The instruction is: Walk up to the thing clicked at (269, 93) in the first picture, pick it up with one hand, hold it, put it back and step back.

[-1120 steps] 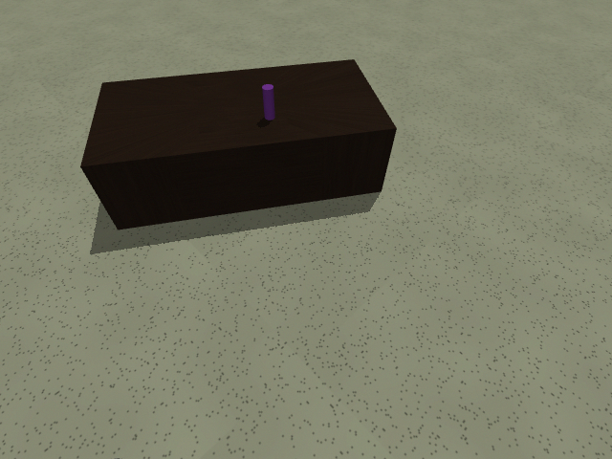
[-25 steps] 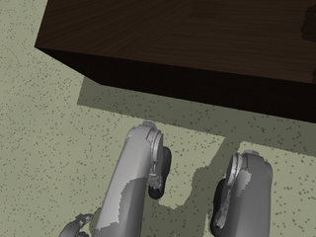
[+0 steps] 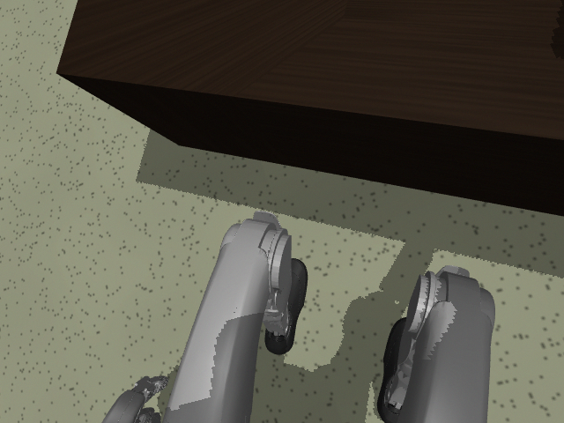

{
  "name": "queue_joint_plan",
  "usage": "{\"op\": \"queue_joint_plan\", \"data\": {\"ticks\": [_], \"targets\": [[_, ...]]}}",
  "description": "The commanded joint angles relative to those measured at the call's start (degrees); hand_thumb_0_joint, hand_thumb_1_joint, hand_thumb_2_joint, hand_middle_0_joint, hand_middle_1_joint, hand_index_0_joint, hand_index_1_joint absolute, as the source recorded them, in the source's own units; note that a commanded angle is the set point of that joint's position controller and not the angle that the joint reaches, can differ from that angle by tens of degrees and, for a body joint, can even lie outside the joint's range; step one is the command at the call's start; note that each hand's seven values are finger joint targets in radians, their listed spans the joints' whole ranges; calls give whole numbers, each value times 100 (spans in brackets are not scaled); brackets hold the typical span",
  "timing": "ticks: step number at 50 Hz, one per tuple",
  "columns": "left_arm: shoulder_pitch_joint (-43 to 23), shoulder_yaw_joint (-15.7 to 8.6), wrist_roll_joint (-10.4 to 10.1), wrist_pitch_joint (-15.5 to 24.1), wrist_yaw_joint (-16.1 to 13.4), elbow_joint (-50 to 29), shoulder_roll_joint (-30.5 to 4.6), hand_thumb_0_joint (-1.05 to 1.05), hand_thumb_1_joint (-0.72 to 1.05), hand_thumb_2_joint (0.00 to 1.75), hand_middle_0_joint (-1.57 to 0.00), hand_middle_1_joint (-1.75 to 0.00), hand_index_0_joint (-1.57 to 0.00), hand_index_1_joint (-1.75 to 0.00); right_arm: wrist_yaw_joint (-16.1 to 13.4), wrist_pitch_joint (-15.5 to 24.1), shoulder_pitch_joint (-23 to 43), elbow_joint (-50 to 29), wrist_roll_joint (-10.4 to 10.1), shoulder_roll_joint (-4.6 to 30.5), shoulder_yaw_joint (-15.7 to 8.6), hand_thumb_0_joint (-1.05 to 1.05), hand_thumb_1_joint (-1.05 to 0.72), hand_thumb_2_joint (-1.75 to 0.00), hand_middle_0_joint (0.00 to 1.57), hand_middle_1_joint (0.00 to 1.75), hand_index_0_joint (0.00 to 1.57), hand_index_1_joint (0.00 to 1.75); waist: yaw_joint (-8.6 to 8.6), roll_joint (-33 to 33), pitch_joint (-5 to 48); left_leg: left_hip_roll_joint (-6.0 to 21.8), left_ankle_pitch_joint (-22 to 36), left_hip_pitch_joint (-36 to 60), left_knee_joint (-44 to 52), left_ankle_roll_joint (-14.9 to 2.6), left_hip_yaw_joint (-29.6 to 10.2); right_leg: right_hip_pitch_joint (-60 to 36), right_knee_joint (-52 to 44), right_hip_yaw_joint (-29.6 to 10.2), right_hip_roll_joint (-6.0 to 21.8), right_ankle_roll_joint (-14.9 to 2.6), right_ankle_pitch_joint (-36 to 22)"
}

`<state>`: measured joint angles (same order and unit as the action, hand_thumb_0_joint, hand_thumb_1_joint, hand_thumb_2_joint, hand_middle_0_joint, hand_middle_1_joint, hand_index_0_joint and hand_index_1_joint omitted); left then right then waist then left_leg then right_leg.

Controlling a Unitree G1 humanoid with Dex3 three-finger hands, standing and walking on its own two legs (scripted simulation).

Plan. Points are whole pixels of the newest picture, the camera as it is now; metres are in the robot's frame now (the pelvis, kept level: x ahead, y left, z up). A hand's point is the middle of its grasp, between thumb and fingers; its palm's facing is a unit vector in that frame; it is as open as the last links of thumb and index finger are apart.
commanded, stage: loosen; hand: right
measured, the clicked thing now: out of the picture +0.62 -0.22 +0.03
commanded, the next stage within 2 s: open in 0.12 s
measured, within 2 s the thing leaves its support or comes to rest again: rests again in 1.84 s
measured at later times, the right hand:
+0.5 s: hand out of the picture +0.62 -0.21 +0.02, palm faces +0.20 +0.98 -0.03, open 8.4 cm
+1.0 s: hand out of the picture +0.63 -0.25 +0.06, palm faces +0.26 +0.96 -0.07, open 11.5 cm
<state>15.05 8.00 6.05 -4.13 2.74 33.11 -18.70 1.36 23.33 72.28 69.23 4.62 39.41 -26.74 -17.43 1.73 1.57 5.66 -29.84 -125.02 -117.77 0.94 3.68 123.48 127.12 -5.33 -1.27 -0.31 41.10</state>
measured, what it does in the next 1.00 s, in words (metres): stands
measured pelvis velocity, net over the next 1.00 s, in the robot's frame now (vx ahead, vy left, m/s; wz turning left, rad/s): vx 0.00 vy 0.00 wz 0.01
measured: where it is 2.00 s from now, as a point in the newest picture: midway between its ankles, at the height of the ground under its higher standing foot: (337, 354)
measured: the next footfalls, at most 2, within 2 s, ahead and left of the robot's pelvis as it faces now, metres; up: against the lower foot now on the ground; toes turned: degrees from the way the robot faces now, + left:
none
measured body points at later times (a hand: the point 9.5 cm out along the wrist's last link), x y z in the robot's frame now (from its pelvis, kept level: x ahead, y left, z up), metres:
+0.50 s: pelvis +0.00 +0.00 +0.00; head +0.26 -0.05 +0.36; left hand +0.01 +0.27 -0.09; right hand +0.60 -0.26 +0.02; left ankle +0.13 +0.13 -0.36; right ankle +0.07 -0.12 -0.36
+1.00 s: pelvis +0.00 +0.00 +0.01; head +0.27 -0.04 +0.38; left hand +0.01 +0.27 -0.08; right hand +0.61 -0.30 +0.06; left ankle +0.13 +0.13 -0.36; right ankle +0.07 -0.12 -0.36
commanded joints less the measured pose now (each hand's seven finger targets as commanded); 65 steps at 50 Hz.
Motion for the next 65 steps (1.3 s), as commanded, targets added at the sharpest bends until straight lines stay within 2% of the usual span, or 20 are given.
{"op": "queue_joint_plan", "data": {"ticks": [1, 12, 15, 25, 27, 33, 35, 36, 38, 40, 44, 49, 55, 56, 57, 59, 60, 61, 62, 65], "targets": [[1487, -468, 26, -61, -76, 37, -1358, 0, 91, 88, -22, -31, -23, -31, 23, 429, 2692, -1372, -29, 1280, 4, 0, -33, -94, 128, 112, 128, 112, -272, 1700, 4570, -278, 692, 3093, 885, -216, 169, -2319, -1678, 233, 68, -53, -1096], [1487, -472, -7, -48, -107, 89, -1396, 0, 90, 90, -22, -31, -22, -31, 45, 353, 2692, -1357, -84, 1205, 59, 0, -9, -51, 114, 77, 112, 78, -238, 1767, 4356, -273, 633, 2779, 804, -240, 235, -2390, -1767, 121, 74, -22, -1110], [1571, -492, -2, -66, -92, 67, -1365, 0, 88, 91, -22, -31, -21, -31, 34, 312, 2452, -1206, -70, 1090, 120, 0, -5, -48, 92, 66, 91, 66, -262, 1636, 4445, -277, 831, 3078, 836, -253, 209, -2320, -1702, 178, 70, -38, -1284], [1537, -485, -4, -87, -65, 4, -1360, 0, 86, 92, -22, -31, -21, -32, 2, 349, 2496, -1268, -68, 1043, 132, 0, -3, -41, 73, 52, 71, 52, -259, 1719, 4343, -266, 859, 2887, 778, -253, 225, -2427, -1725, 137, 70, -19, -1373], [1527, -491, 3, -92, -77, 46, -1404, 0, 86, 93, -23, -31, -21, -33, -4, 363, 2625, -1364, -39, 1250, 47, 0, -5, -45, 76, 63, 75, 63, -231, 1795, 4344, -269, 826, 2713, 735, -261, 239, -2553, -1739, 80, 87, 1, -1399], [1483, -453, 1, -112, -91, 3, -1392, 0, 86, 93, -22, -31, -21, -33, 28, 388, 2811, -1424, -26, 1428, 11, 0, -5, -46, 74, 63, 73, 63, -275, 1724, 4364, -271, 567, 2886, 853, -228, 194, -2306, -1737, 143, 67, -57, -976], [1534, -423, 2, -102, -94, 2, -1372, 0, 88, 90, -22, -30, -21, -31, 56, 347, 2752, -1335, -43, 1392, 22, 0, -3, -51, 64, 56, 63, 56, -338, 1624, 4451, -272, 704, 3100, 872, -210, 183, -2206, -1637, 209, 57, -78, -1076], [1508, -427, -19, -101, -102, -18, -1387, 0, 85, 93, -23, -31, -21, -33, 59, 339, 2794, -1360, -50, 1523, -61, 0, -3, -43, 72, 60, 71, 60, -284, 1572, 4504, -273, 689, 3150, 884, -211, 173, -2218, -1669, 216, 63, -80, -1078], [1534, -414, -13, -100, -108, 6, -1384, 0, 88, 90, -22, -30, -21, -31, 80, 287, 2739, -1196, -54, 1458, -36, 0, -2, -48, 61, 52, 59, 52, -328, 1574, 4522, -281, 787, 3192, 868, -216, 172, -2196, -1631, 216, 63, -77, -1187], [1528, -405, -23, -110, -113, 36, -1425, 0, 88, 91, -22, -30, -21, -31, 94, 262, 2788, -1285, -20, 1706, -135, 0, 1, -41, 58, 47, 57, 47, -245, 1773, 4426, -275, 785, 3058, 828, -233, 206, -2308, -1717, 173, 74, -40, -1257], [1536, -425, -74, -171, -145, -52, -1439, 0, 87, 90, -22, -30, -21, -31, 118, 159, 2922, -1798, 54, 2326, -377, 0, 3, -37, 48, 40, 47, 40, -23, 1934, 5075, -282, 831, 3514, 974, -237, 111, -2670, -1871, 252, 88, -53, -1318], [1629, -524, -215, -212, -195, -140, -1393, 0, 86, 91, -22, -30, -20, -31, 270, -250, 2800, -2261, -2, 2507, -478, 0, 8, -28, 41, 31, 39, 31, 87, 2065, 5640, -292, 1116, 4123, 1317, -266, 42, -3319, -2264, 250, 113, -42, -1647], [1580, -678, -387, -125, -262, -42, -1402, 0, 84, 92, -22, -30, -20, -32, 604, -734, 1797, -1601, -223, 2189, -524, 0, 15, -15, 27, 16, 25, 16, 29, 1559, 4689, -330, 1021, 4087, 1894, -269, 101, -3366, -2691, 181, 147, -66, -1587], [1582, -648, -404, -106, -269, 33, -1286, 0, 85, 91, -22, -30, -21, -32, 692, -691, 2173, -1944, -293, 1963, -294, 0, 17, -12, 25, 13, 23, 13, -25, 1505, 4530, -323, 965, 4051, 1990, -260, 56, -3255, -2715, 195, 143, -85, -1491], [1594, -632, -444, -82, -253, -43, -1244, 0, 85, 91, -22, -30, -21, -32, 719, -717, 2061, -1979, -301, 2103, -375, 0, 18, -8, 20, 8, 18, 8, 62, 1423, 4628, -327, 995, 4228, 2066, -263, 29, -3332, -2769, 227, 150, -97, -1522], [1441, -624, -487, -21, -254, -42, -1159, 0, 83, 91, -22, -30, -21, -31, 813, -753, 1680, -1639, -399, 1711, -220, 0, 30, -2, 10, 2, 10, 2, 97, 1359, 4100, -332, 852, 3964, 2154, -277, 36, -3358, -2954, 164, 172, -82, -1471], [1398, -727, -520, -188, -188, 53, -1190, 0, 87, 91, -22, -32, -22, -32, 472, -1151, 657, -391, 541, 2758, -347, 0, 31, -10, 6, 5, 7, 5, 550, 1279, 3982, -399, 589, 3972, 2405, -258, 7, -3861, -3375, 144, 173, -47, -1402], [1409, -738, -533, -248, -137, -17, -1116, 0, 86, 90, -22, -32, -22, -32, 344, -1227, 1175, -996, 461, 2225, -100, 0, 35, -9, 6, 5, 6, 5, 323, 1363, 3917, -406, 624, 3818, 2481, -267, 36, -4096, -3480, 52, 237, -29, -1418], [1358, -760, -530, -249, -119, -89, -1093, 0, 87, 89, -22, -32, -22, -32, 304, -1234, 1600, -1357, 461, 2139, 61, 0, 35, -9, 6, 5, 6, 5, 344, 1500, 4084, -399, 604, 3863, 2584, -273, -9, -4358, -3565, 44, 245, -34, -1401], [1338, -851, -563, -318, -80, -185, -1104, 0, 87, 90, -22, -31, -22, -31, 116, -1371, 1796, -1919, 614, 2746, -93, 0, 38, -9, 5, 6, 6, 6, 598, 1587, 4620, -425, 605, 4613, 3004, -235, -32, -5043, -4059, -27, 251, -12, -1329]]}}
